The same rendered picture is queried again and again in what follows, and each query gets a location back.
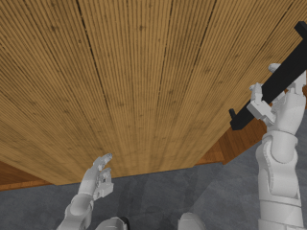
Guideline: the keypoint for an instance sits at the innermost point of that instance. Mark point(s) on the robot thigh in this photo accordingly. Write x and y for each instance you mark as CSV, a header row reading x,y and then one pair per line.
x,y
112,224
190,221

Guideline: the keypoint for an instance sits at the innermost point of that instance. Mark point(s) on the left robot forearm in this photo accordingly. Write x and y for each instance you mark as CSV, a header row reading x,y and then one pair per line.
x,y
78,214

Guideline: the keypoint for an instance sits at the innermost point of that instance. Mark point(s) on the handle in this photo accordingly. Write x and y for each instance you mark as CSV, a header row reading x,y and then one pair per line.
x,y
288,71

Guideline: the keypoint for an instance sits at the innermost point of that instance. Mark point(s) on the robot left hand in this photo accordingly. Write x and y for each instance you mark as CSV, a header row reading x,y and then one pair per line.
x,y
93,180

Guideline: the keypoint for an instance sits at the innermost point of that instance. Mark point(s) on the robot right hand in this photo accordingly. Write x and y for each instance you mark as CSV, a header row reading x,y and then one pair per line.
x,y
288,108

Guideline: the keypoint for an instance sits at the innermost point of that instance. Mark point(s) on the right robot thigh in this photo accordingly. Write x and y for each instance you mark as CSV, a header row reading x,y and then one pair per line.
x,y
190,221

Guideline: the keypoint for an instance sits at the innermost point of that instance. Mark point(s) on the wardrobe door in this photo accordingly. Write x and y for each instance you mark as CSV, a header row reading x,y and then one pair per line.
x,y
10,175
150,81

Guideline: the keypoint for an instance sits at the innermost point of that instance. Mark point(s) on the left robot thigh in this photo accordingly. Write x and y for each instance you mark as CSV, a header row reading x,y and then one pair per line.
x,y
112,224

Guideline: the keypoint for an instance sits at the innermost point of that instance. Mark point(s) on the right robot forearm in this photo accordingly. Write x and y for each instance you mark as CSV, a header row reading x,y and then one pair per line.
x,y
278,187

